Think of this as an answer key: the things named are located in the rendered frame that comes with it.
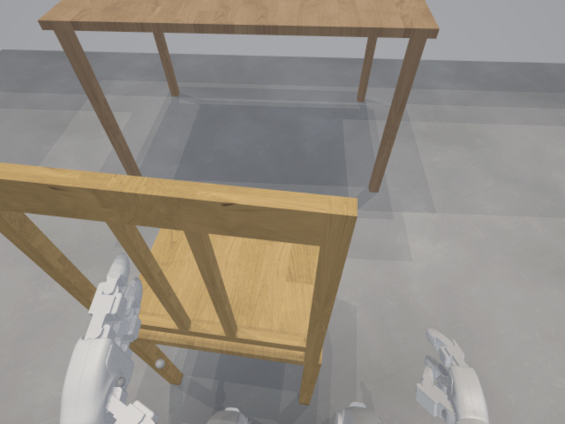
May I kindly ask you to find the robot right hand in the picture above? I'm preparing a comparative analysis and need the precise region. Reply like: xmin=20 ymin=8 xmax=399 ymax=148
xmin=416 ymin=328 xmax=489 ymax=424

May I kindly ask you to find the right robot thigh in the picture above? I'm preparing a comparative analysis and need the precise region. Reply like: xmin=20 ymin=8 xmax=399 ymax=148
xmin=335 ymin=406 xmax=386 ymax=424

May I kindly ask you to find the robot left hand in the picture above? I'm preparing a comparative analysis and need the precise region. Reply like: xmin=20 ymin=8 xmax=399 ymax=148
xmin=59 ymin=254 xmax=159 ymax=424

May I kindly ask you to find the chair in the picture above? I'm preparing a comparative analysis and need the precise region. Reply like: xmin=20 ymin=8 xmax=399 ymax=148
xmin=0 ymin=163 xmax=358 ymax=405

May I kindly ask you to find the table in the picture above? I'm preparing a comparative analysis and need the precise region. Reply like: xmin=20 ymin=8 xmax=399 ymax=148
xmin=38 ymin=0 xmax=440 ymax=193

